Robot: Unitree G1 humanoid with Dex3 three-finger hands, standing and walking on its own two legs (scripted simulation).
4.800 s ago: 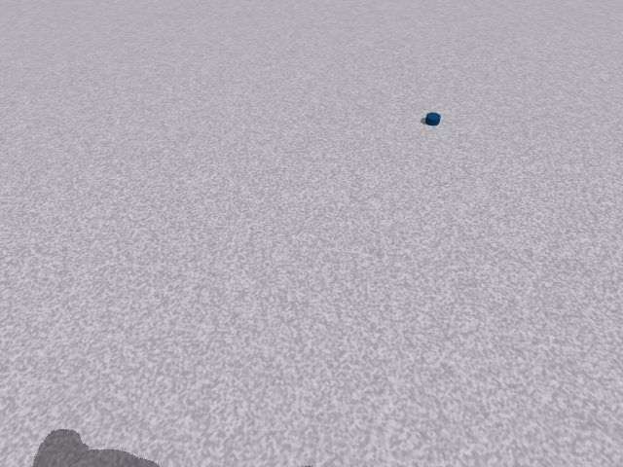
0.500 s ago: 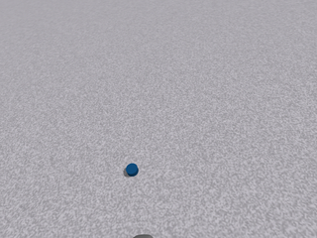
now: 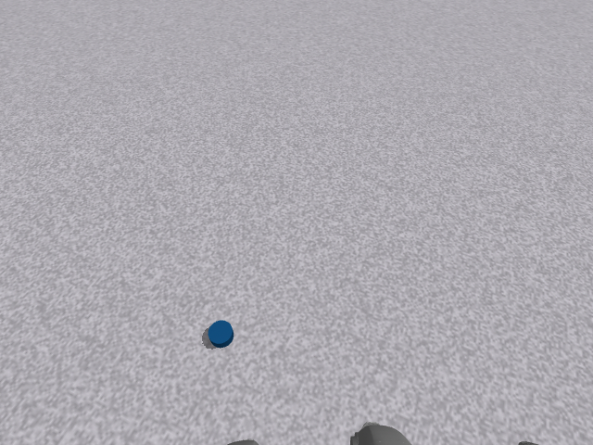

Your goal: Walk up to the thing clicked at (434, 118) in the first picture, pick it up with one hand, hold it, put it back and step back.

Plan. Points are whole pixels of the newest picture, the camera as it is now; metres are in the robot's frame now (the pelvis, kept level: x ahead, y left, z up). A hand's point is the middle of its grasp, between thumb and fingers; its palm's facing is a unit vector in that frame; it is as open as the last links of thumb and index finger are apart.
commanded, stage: walk up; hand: left
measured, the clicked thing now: (221, 333) +0.54 +0.27 -0.74
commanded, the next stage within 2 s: stand in 1.18 s
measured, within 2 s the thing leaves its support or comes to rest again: neither
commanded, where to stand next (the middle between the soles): +0.12 -0.01 m, yaw +1 degrees
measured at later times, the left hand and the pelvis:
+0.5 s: hand out of the picture +0.13 +0.23 -0.13, palm faces -0.03 -0.95 -0.31, open 7.3 cm; pelvis +0.02 -0.01 +0.02, yaw -1 degrees
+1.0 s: hand out of the picture +0.10 +0.24 -0.14, palm faces +0.00 -0.95 -0.32, open 7.3 cm; pelvis +0.03 -0.01 +0.02, yaw +0 degrees
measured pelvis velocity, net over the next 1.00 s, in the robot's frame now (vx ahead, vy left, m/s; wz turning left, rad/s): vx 0.03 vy -0.01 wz -0.01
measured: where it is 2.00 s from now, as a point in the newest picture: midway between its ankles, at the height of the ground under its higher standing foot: outside the picture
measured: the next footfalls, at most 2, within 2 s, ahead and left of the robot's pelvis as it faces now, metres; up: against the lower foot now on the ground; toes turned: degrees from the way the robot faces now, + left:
right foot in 0.06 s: +0.10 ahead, -0.14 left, +0.00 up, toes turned -2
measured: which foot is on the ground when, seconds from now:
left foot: down 0.00-1.00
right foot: up 0.00-0.04, down 0.06-1.00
